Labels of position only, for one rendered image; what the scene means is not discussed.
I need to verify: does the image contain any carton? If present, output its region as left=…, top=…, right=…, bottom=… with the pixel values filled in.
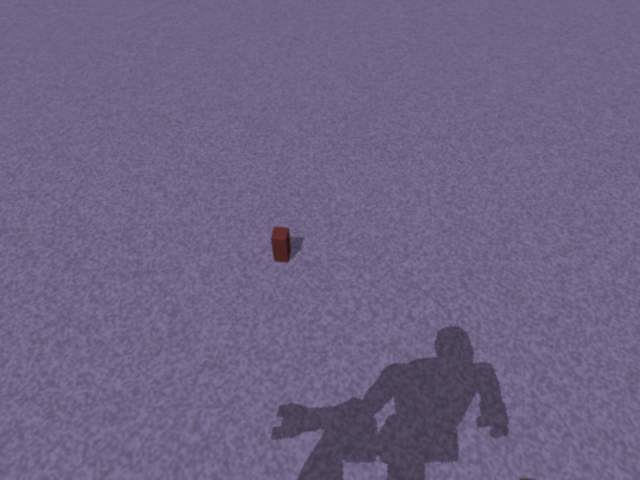
left=271, top=227, right=291, bottom=263

